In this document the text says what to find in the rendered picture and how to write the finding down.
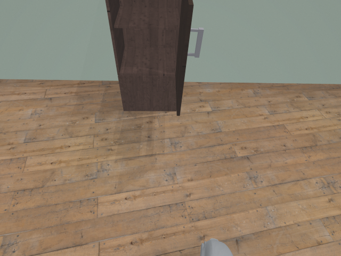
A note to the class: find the cupboard door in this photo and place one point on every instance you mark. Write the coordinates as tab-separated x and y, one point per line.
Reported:
182	49

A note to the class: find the handle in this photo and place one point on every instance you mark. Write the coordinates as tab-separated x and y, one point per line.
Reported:
198	43

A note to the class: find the right robot thigh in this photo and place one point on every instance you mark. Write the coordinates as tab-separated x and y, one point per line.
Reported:
214	248

